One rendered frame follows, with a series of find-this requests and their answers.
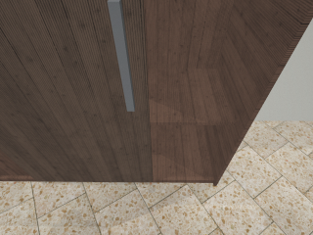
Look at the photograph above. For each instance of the handle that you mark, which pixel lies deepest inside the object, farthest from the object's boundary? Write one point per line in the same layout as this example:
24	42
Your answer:
121	48

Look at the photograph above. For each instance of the wardrobe door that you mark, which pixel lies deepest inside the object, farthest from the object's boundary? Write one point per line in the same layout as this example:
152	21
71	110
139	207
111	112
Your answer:
63	116
9	167

